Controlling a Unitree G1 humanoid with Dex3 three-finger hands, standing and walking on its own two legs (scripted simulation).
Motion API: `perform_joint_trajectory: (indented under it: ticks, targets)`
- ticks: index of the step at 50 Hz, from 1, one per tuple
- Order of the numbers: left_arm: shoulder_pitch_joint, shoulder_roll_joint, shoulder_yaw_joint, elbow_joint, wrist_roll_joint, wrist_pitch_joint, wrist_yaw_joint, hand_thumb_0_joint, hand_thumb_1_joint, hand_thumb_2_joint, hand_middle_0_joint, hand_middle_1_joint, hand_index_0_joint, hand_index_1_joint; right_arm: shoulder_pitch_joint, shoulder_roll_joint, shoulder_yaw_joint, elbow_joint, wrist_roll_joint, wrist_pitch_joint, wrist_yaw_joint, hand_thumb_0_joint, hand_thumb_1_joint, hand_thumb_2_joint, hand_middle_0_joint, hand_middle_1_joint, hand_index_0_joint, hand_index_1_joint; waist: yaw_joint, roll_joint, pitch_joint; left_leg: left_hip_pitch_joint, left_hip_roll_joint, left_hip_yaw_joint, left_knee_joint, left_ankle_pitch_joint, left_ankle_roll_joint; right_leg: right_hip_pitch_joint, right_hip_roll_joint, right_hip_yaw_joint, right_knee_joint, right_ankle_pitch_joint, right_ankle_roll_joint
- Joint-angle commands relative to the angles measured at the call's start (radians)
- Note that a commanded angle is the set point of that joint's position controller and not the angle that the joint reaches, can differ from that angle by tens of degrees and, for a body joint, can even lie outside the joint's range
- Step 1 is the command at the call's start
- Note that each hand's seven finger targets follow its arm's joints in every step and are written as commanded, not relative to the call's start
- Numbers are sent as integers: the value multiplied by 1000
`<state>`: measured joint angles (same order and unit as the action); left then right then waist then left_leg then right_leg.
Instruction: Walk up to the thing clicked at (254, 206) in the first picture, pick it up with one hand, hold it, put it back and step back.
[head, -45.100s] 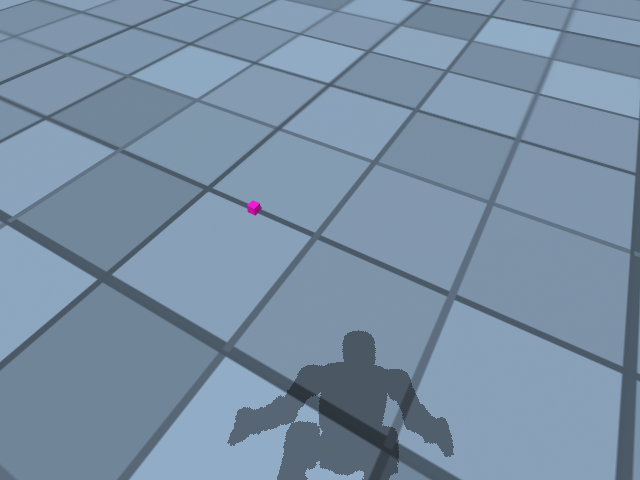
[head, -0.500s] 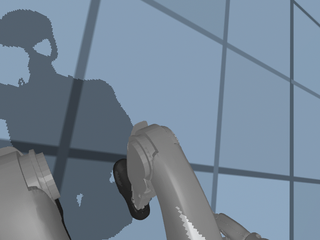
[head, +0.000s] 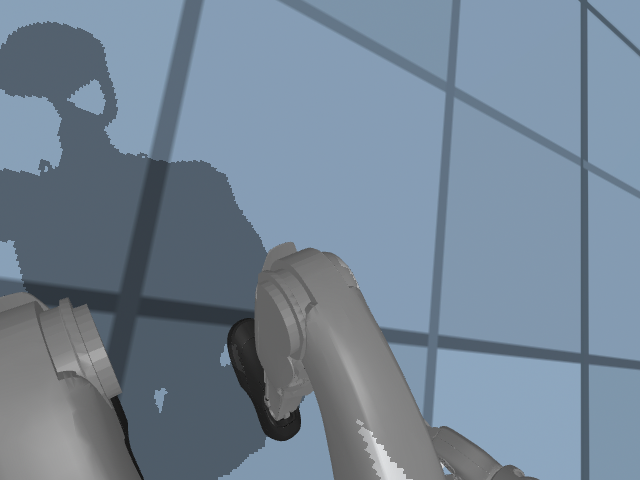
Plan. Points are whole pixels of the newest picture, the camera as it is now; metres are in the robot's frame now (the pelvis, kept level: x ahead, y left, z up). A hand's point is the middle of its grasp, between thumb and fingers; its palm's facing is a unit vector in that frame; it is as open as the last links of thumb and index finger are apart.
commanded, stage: settle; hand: left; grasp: from above
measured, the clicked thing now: out of the picture +0.36 +0.42 -0.29
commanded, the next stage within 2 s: lift in 0.86 s
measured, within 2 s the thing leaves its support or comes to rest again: leaves its support in 0.34 s
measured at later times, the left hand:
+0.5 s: hand out of the picture +0.35 +0.42 -0.23, palm faces +0.09 -0.45 -0.89, open 6.9 cm
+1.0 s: hand out of the picture +0.34 +0.41 -0.16, palm faces +0.04 -0.43 -0.90, open 6.2 cm
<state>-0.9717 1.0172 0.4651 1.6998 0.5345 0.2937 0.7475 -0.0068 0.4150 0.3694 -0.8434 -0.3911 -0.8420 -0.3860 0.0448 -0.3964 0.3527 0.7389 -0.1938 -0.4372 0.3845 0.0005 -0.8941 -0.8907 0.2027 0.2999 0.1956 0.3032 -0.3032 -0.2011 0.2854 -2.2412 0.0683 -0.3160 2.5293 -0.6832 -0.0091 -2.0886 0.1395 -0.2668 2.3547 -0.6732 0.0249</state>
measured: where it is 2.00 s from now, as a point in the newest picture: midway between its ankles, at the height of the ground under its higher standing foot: (199, 431)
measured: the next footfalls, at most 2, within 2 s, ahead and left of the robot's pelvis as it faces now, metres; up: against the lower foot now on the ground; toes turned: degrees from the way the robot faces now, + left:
none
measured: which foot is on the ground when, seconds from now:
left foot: down 0.00-1.00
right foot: down 0.00-1.00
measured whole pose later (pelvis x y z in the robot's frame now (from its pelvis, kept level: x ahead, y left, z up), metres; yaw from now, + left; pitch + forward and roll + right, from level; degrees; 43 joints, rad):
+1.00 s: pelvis +0.00 -0.01 +0.02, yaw +5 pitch +29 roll -9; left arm -0.97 0.75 0.40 1.48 0.55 0.45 0.63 0.02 0.55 0.30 -0.99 -0.27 -0.95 -0.25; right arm 0.13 -0.34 0.15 0.84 -0.13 -0.37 0.32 0.00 -0.90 -0.89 0.20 0.30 0.20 0.30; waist -0.20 -0.04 0.04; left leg -2.29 0.06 -0.19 2.41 -0.64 -0.01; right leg -2.18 0.10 -0.17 2.33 -0.67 0.00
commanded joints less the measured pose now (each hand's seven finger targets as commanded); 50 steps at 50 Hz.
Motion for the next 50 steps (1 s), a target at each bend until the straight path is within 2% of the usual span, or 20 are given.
perform_joint_trajectory:
  ticks: [1, 5, 8, 12, 14, 17, 22, 25, 26, 28, 29, 34, 35, 36, 37, 41, 47, 48, 49, 50]
  targets:
    - [-148, 289, -20, -98, 2, -1, 50, 0, 597, 461, -939, -432, -938, -432, 178, -345, -80, 23, 11, -8, -3, 0, -901, -898, 201, 300, 201, 300, -45, 511, -609, 436, 58, 80, -267, 112, 5, 296, -8, -40, -227, 214, -22]
    - [-153, 295, -10, -107, -18, 5, 44, 0, 751, 533, -1083, -443, -1083, -448, 166, -343, -78, 24, 15, -6, -4, 0, -898, -897, 201, 300, 200, 300, -33, 552, -617, 466, 63, 78, -277, 120, -6, 288, -13, -43, -216, 222, -24]
    - [-169, 305, -15, -138, -18, 19, 39, 0, 762, 466, -1078, -418, -1087, -414, 168, -342, -78, 16, 17, -3, -5, 0, -897, -896, 201, 300, 200, 300, -37, 546, -632, 445, 57, 89, -266, 116, 1, 302, -9, -33, -229, 217, -21]
    - [-204, 324, 5, -179, -17, 45, 41, 0, 771, 454, -1088, -383, -1095, -382, 181, -337, -87, 32, 23, 12, -3, 0, -893, -895, 201, 300, 200, 300, -14, 588, -677, 478, 61, 89, -273, 147, -5, 286, -14, -35, -223, 237, -24]
    - [-217, 323, 11, -206, -6, 59, 40, 0, 752, 466, -1073, -391, -1077, -392, 200, -356, -114, 28, 23, 16, -3, 0, -892, -895, 201, 300, 200, 300, -20, 622, -701, 520, 61, 88, -291, 158, -11, 280, -15, -38, -222, 245, -28]
    - [-229, 311, 8, -273, 3, 77, 37, 0, 752, 427, -1080, -364, -1085, -364, 199, -344, -132, 29, 28, 22, -1, 0, -894, -896, 201, 300, 200, 300, -1, 678, -710, 553, 65, 85, -311, 151, -22, 250, -21, -32, -204, 236, -34]
    - [-230, 225, -20, -373, -6, 124, 0, 0, 769, 388, -1075, -353, -1088, -344, 227, -325, -179, 13, 47, 40, -3, 0, -888, -893, 201, 300, 200, 300, 24, 686, -798, 550, 53, 107, -326, 179, -17, 250, -19, -17, -226, 253, -39]
    - [-188, 112, -67, -352, -28, 155, -34, 0, 702, 337, -1017, -327, -1034, -315, 228, -308, -201, 13, 63, 52, -8, 0, -885, -892, 201, 300, 200, 300, 35, 649, -810, 515, 43, 124, -330, 183, -9, 235, -17, -7, -240, 255, -40]
    - [-174, 106, -54, -360, -34, 160, -37, 0, 681, 324, -1002, -325, -1021, -310, 248, -312, -211, 17, 69, 56, -12, 0, -884, -891, 201, 299, 200, 299, 44, 624, -835, 512, 42, 127, -323, 196, -7, 253, -11, -4, -252, 270, -39]
    - [-190, 76, -73, -377, -27, 171, -48, 0, 648, 318, -979, -324, -999, -309, 256, -300, -225, 33, 75, 64, -12, 0, -883, -890, 201, 299, 200, 299, 53, 606, -828, 487, 38, 127, -323, 188, -3, 220, -15, 1, -242, 261, -41]
    - [-178, 47, -86, -348, -22, 177, -55, 0, 623, 362, -966, -345, -980, -335, 259, -296, -228, 38, 76, 65, -15, 0, -883, -890, 201, 299, 200, 299, 39, 577, -821, 478, 36, 125, -327, 187, -1, 213, -14, 2, -245, 259, -40]
    - [-209, 57, -97, -372, 29, 176, -84, 0, 602, 326, -981, -292, -988, -290, 266, -268, -256, 65, 80, 66, -30, 0, -888, -892, 201, 300, 200, 300, 56, 518, -794, 418, 21, 141, -329, 135, 13, 170, -14, 37, -265, 188, -41]
    - [-200, 20, -120, -328, 37, 176, -90, 0, 594, 325, -970, -304, -980, -298, 252, -266, -259, 57, 80, 62, -34, 0, -889, -892, 201, 300, 200, 300, 55, 519, -791, 409, 17, 150, -341, 114, 11, 170, -13, 42, -268, 166, -45]
    - [-226, 67, -103, -386, 47, 167, -95, 0, 598, 335, -972, -309, -981, -304, 262, -261, -263, 68, 79, 60, -39, 0, -889, -892, 201, 300, 200, 300, 68, 527, -814, 429, 16, 150, -343, 112, 12, 166, -13, 48, -269, 156, -45]
    - [-212, 41, -111, -352, 54, 167, -95, 0, 602, 341, -986, -292, -992, -291, 262, -255, -264, 66, 79, 59, -41, 0, -887, -891, 201, 300, 200, 300, 71, 526, -827, 438, 17, 155, -338, 122, 11, 173, -15, 48, -267, 160, -46]
    - [-265, 51, -120, -381, 72, 159, -91, 0, 598, 312, -989, -267, -995, -266, 265, -236, -270, 75, 74, 52, -54, 0, -888, -892, 201, 300, 201, 300, 74, 524, -875, 439, 7, 181, -348, 105, 17, 187, -17, 74, -291, 129, -49]
    - [-278, 44, -84, -363, 42, 156, -71, 0, 564, 327, -964, -255, -964, -260, 280, -219, -276, 95, 75, 59, -74, 0, -885, -891, 201, 300, 201, 300, 97, 517, -958, 458, 1, 214, -342, 148, 19, 228, -24, 93, -316, 161, -48]
    - [-263, 31, -72, -336, 37, 157, -69, 0, 644, 354, -1044, -216, -1044, -230, 282, -216, -283, 106, 74, 62, -76, 0, -902, -899, 201, 300, 200, 300, 100, 505, -953, 446, 0, 212, -352, 144, 17, 225, -26, 93, -313, 157, -48]
    - [-255, 19, -74, -322, 32, 161, -77, 0, 564, 379, -964, -276, -964, -281, 295, -207, -282, 109, 73, 64, -76, 0, -873, -887, 202, 300, 201, 300, 104, 499, -944, 442, -2, 219, -350, 161, 18, 233, -27, 99, -315, 172, -46]
    - [-221, 20, -54, -311, 31, 167, -72, 0, 644, 415, -1044, -247, -1044, -266, 293, -213, -289, 115, 78, 68, -74, 0, -900, -899, 201, 300, 200, 300, 121, 495, -958, 454, -1, 212, -358, 165, 18, 218, -28, 90, -315, 169, -47]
